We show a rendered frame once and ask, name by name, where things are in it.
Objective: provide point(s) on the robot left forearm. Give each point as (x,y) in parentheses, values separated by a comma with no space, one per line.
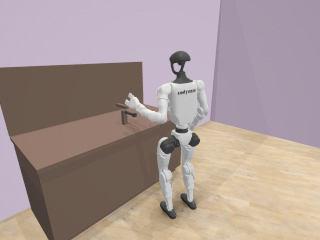
(150,115)

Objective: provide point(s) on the humanoid robot head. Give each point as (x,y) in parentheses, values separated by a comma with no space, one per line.
(180,57)

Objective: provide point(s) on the right robot upper arm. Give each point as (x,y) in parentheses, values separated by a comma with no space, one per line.
(201,97)

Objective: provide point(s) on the robot left hand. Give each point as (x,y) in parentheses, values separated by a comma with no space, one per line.
(133,102)

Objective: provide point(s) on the counter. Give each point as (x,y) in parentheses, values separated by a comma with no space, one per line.
(81,156)

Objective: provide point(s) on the tap lever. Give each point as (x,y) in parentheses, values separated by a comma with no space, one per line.
(130,113)

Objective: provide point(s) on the robot right hand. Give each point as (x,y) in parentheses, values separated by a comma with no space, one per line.
(191,128)

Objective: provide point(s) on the robot right forearm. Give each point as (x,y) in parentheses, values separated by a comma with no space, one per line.
(198,118)

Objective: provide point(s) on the robot left foot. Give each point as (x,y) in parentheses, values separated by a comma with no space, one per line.
(171,213)

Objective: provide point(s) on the left robot upper arm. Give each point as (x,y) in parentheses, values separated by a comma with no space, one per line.
(162,101)

